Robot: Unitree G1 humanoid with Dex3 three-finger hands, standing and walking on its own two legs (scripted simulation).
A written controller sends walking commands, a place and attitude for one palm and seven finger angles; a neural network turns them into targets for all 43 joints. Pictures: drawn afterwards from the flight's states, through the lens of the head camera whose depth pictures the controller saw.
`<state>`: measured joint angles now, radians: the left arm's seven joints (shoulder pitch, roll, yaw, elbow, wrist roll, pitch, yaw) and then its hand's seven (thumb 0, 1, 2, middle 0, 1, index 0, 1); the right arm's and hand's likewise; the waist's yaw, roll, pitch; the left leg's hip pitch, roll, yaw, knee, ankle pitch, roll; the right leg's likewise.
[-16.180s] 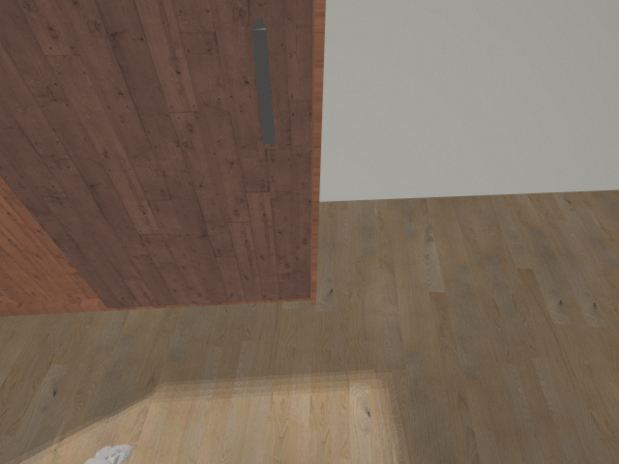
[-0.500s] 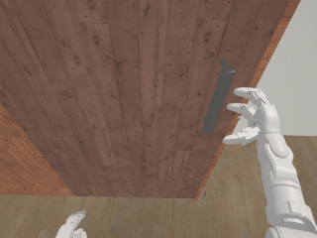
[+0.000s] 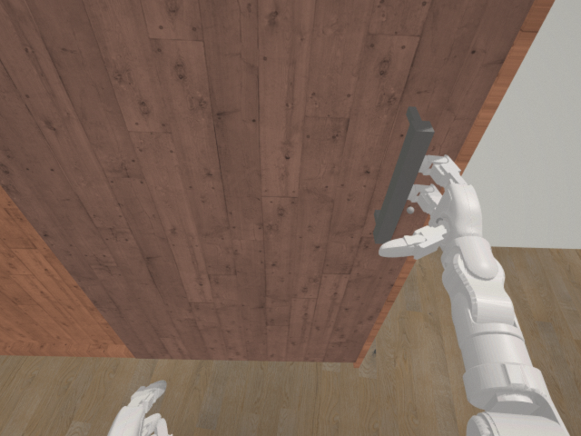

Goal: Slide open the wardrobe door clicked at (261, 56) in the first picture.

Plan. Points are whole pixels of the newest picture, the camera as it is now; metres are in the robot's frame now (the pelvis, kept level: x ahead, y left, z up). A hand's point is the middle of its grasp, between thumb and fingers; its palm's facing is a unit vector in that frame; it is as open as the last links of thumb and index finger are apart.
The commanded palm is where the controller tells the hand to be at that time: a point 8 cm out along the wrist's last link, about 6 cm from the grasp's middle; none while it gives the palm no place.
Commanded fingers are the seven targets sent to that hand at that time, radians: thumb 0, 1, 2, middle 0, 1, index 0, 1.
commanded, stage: slide the fingers in behind the handle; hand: right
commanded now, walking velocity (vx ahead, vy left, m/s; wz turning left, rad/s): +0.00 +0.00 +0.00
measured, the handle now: (395, 181) +0.46 -0.11 +0.13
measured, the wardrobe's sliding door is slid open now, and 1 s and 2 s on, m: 0.00 0.00 0.00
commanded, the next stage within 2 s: grip the handle and tug to test in 0.92 s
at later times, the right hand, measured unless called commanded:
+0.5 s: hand (397, 210) +0.39 -0.11 +0.13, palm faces -0.04 +1.00 +0.01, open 14.2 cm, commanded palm +0.37 -0.15 +0.14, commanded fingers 0.00 0.50 -0.30 0.30 1.20 0.30 1.20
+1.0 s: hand (392, 204) +0.41 -0.10 +0.13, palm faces -0.06 +1.00 +0.01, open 14.0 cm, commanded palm +0.38 -0.16 +0.14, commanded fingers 0.00 0.50 -0.30 0.30 1.20 0.30 1.20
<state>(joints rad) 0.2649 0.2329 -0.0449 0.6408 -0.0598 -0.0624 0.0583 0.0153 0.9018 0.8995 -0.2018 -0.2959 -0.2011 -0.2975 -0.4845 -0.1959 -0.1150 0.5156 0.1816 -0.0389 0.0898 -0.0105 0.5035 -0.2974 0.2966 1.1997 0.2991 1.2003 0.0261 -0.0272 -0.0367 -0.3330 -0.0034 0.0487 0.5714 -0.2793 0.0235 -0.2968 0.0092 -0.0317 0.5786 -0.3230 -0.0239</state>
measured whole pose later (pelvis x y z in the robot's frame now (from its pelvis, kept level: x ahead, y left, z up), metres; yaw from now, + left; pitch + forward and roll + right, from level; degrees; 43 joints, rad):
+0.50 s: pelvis +0.00 +0.01 +0.00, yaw +0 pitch +2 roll +0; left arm 0.26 0.24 -0.03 0.64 -0.06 -0.06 0.05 0.02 0.90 0.90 -0.20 -0.30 -0.20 -0.30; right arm -0.45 -0.19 -0.12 0.50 0.18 -0.06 0.07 -0.01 0.50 -0.30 0.28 1.19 0.27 1.18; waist 0.03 -0.03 -0.04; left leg -0.32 -0.02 0.05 0.56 -0.28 0.04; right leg -0.28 -0.01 -0.03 0.56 -0.32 -0.01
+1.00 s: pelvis +0.01 +0.01 +0.00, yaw +1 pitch +3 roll +0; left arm 0.27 0.23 -0.04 0.64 -0.06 -0.05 0.05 0.02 0.90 0.90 -0.20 -0.30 -0.20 -0.30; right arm -0.49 -0.17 -0.10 0.54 0.17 -0.06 0.06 -0.01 0.50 -0.30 0.30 1.20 0.30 1.20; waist 0.04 -0.02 -0.04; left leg -0.33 -0.02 0.04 0.56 -0.28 0.03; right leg -0.29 0.00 -0.04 0.56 -0.33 -0.02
